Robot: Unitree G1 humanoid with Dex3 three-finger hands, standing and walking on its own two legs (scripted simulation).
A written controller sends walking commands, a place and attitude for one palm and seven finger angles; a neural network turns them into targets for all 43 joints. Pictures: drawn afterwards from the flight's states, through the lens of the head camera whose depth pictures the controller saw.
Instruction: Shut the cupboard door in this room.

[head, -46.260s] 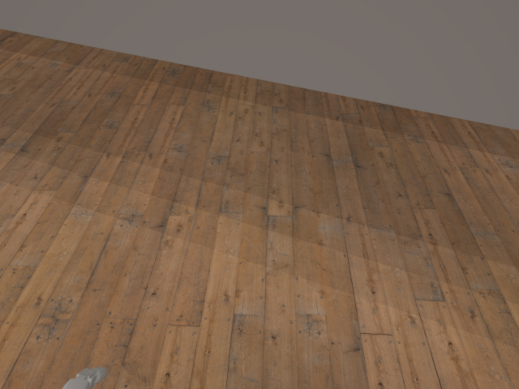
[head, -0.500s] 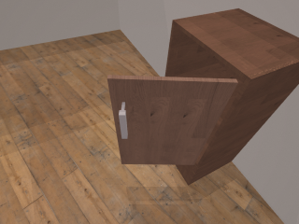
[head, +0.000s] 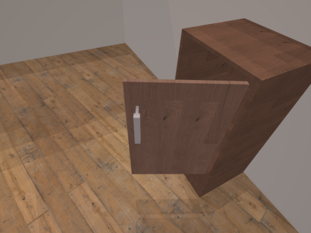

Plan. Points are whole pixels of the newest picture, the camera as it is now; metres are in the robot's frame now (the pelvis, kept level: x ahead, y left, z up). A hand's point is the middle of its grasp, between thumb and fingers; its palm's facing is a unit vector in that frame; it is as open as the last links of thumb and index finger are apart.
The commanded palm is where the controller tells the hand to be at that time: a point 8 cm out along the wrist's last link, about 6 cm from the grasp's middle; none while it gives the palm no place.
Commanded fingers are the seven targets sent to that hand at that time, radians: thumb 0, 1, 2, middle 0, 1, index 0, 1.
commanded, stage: look again from close up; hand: left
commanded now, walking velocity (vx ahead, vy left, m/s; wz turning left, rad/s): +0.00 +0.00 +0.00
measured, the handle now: (137, 125) +0.48 +0.10 -0.03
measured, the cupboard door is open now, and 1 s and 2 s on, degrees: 63 63 63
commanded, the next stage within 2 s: shuffle to correct the standing spot in 0.08 s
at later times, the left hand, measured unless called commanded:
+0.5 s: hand out of the picture -0.01 +0.15 -0.17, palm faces +0.07 -0.97 -0.21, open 7.3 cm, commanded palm none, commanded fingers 0.00 0.90 0.90 -0.20 -0.30 -0.20 -0.30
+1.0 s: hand out of the picture +0.12 +0.10 -0.17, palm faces +0.09 -0.97 -0.22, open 7.3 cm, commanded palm none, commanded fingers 0.00 0.90 0.90 -0.20 -0.30 -0.20 -0.30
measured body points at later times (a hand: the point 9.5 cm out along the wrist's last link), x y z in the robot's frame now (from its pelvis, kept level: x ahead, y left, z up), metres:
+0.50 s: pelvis +0.01 -0.03 +0.00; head +0.02 -0.03 +0.45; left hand -0.01 +0.20 -0.15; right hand +0.00 -0.27 -0.16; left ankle -0.06 +0.10 -0.73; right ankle +0.05 -0.15 -0.73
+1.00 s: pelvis +0.06 -0.11 +0.00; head +0.10 -0.10 +0.44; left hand +0.12 +0.15 -0.15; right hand +0.06 -0.35 -0.16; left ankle -0.01 +0.05 -0.73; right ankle +0.13 -0.26 -0.73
